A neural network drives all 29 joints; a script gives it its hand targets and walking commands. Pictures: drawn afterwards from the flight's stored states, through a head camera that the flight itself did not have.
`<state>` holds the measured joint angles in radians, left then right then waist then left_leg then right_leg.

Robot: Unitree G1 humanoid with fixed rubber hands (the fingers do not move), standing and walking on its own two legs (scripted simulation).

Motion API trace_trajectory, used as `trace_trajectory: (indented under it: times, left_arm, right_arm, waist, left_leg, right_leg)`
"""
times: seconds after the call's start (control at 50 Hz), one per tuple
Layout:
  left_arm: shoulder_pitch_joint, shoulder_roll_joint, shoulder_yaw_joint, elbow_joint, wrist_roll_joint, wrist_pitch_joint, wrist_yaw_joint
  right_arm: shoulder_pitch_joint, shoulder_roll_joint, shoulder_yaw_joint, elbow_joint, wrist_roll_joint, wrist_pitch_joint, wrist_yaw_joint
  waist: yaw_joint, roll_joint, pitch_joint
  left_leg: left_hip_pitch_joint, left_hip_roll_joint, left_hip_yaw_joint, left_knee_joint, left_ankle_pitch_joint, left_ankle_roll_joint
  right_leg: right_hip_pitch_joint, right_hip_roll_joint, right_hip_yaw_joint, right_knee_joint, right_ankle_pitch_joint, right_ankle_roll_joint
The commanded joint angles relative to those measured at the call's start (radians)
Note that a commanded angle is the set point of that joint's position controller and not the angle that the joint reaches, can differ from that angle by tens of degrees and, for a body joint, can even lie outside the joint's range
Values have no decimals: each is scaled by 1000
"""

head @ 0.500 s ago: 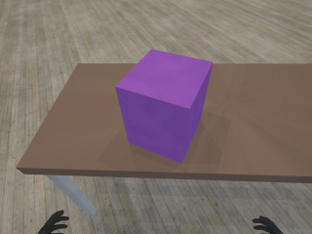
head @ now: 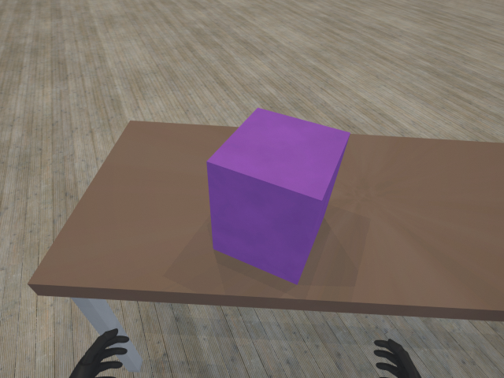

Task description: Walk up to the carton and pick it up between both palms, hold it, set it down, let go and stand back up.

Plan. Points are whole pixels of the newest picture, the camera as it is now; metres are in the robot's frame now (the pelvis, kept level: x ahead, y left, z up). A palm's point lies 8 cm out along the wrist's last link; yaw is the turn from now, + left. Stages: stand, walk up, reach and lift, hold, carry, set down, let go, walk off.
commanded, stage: reach and lift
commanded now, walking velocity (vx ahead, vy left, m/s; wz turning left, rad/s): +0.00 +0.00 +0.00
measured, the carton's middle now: (277, 194) +0.49 -0.05 +0.03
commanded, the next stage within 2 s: none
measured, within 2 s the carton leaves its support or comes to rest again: neither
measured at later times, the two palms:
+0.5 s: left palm (92, 355) +0.19 +0.24 -0.01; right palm (407, 374) +0.16 -0.21 -0.01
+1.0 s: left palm (86, 326) +0.22 +0.25 +0.03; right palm (383, 359) +0.17 -0.17 +0.02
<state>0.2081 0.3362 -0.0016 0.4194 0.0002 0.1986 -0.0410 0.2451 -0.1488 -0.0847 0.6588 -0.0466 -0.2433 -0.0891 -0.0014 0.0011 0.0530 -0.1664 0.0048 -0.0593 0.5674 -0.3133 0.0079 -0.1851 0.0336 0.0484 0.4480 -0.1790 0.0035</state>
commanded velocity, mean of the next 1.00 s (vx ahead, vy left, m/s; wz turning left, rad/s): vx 0.00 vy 0.00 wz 0.00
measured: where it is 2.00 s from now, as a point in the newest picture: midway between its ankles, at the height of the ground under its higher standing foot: outside the picture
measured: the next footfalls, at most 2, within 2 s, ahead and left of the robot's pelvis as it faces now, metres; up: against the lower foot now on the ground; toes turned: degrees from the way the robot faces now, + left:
none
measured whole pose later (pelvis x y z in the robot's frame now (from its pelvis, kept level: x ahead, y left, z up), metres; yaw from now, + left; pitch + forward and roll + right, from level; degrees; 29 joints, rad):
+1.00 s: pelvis +0.02 +0.00 +0.00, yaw +0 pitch -5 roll -2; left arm 0.31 0.43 0.00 0.06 -0.17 0.01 -0.19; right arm 0.51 0.05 0.08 -0.06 0.10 -0.04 -0.33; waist 0.00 0.00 0.05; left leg -0.11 0.01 -0.06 0.52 -0.32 0.01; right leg -0.12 0.03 0.05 0.39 -0.18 0.02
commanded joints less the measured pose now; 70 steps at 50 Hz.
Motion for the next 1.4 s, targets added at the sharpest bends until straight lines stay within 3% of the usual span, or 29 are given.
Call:
trace_trajectory:
  times: [0.0,0.02,0.06,0.08,0.14,0.16,0.22,0.32,0.38,0.5,0.56,0.6,0.8,0.9,0.96,1.04,1.16,1.18,1.38]
  left_arm:
    - [-84,161,84,-235,-30,-65,14]
    - [-66,151,74,-233,-32,-62,7]
    - [-69,150,74,-241,-34,-58,2]
    - [-51,140,60,-228,-46,-52,-6]
    - [-74,148,51,-303,-76,-61,-9]
    - [-72,143,41,-317,-82,-70,-12]
    - [-48,165,68,-327,-102,-80,-33]
    - [-55,200,82,-399,-138,-125,-59]
    - [-16,224,95,-402,-152,-145,-78]
    - [30,284,130,-460,-201,-170,-106]
    - [28,292,118,-495,-228,-184,-118]
    - [38,278,114,-506,-222,-186,-123]
    - [47,301,108,-588,-254,-245,-156]
    - [22,330,122,-579,-269,-234,-161]
    - [2,325,103,-607,-293,-224,-157]
    - [-35,319,98,-615,-299,-184,-152]
    - [-81,321,107,-630,-307,-128,-148]
    - [-78,315,109,-639,-299,-120,-149]
    - [-231,301,101,-664,-307,-45,-139]
  right_arm:
    - [35,-122,-40,-285,71,-20,-11]
    - [33,-125,-49,-302,76,-18,-13]
    - [22,-116,-37,-349,85,-18,-17]
    - [29,-101,-35,-369,84,-10,-22]
    - [22,-87,-23,-450,104,2,-28]
    - [47,-79,-23,-464,103,8,-33]
    - [78,-43,19,-526,111,41,-50]
    - [131,17,75,-626,129,100,-79]
    - [189,52,97,-664,134,130,-106]
    - [263,126,160,-821,141,149,-160]
    - [265,133,173,-891,150,143,-179]
    - [266,128,173,-912,154,145,-185]
    - [332,193,246,-1003,187,156,-226]
    - [286,184,247,-1013,179,181,-248]
    - [245,187,232,-1046,173,185,-260]
    - [194,174,214,-1056,186,212,-264]
    - [137,152,198,-1084,192,238,-267]
    - [147,144,190,-1066,194,245,-266]
    - [-3,110,122,-1050,199,307,-258]
  waist:
    - [-16,110,-7]
    - [-23,104,5]
    - [-5,123,-3]
    - [-1,96,18]
    - [8,112,13]
    - [-5,121,17]
    - [13,90,33]
    - [18,103,30]
    - [14,101,37]
    - [51,48,15]
    - [59,69,30]
    - [66,113,45]
    - [66,142,26]
    - [76,140,46]
    - [57,125,23]
    - [61,126,28]
    - [49,111,6]
    - [38,132,9]
    - [-23,122,-49]
  left_leg:
    - [-230,58,146,-347,50,26]
    - [-241,61,145,-354,44,24]
    - [-255,53,151,-359,16,30]
    - [-228,46,152,-356,18,26]
    - [-225,54,150,-365,8,25]
    - [-244,59,152,-370,-2,30]
    - [-210,46,165,-355,18,37]
    - [-195,48,166,-345,-5,39]
    - [-144,38,162,-316,22,26]
    - [-13,10,155,-234,120,-6]
    - [-19,22,147,-228,108,-7]
    - [-83,48,137,-253,47,4]
    - [-151,73,108,-245,24,7]
    - [-131,69,102,-235,3,4]
    - [-102,66,96,-218,23,-9]
    - [-74,60,98,-222,53,-15]
    - [-16,52,96,-218,162,-25]
    - [0,52,96,-214,179,-34]
    - [10,50,99,-226,237,-40]
  right_leg:
    - [435,20,-64,-13,120,-16]
    - [451,28,-67,-14,128,-13]
    - [457,26,-64,-20,90,-9]
    - [427,19,-60,-36,78,-12]
    - [444,19,-65,-36,78,-9]
    - [461,25,-66,-26,91,-8]
    - [445,6,-45,-48,81,-5]
    - [423,-9,-22,-66,41,-7]
    - [388,-31,0,-83,50,-10]
    - [250,-68,30,-128,63,-15]
    - [229,-65,22,-130,38,-20]
    - [273,-48,9,-108,19,-26]
    - [332,-47,17,-85,65,-25]
    - [282,-60,25,-100,17,-28]
    - [259,-68,27,-112,19,-36]
    - [223,-70,16,-122,25,-36]
    - [211,-74,5,-121,145,-27]
    - [213,-70,7,-121,155,-27]
    - [241,-62,-11,-114,236,-17]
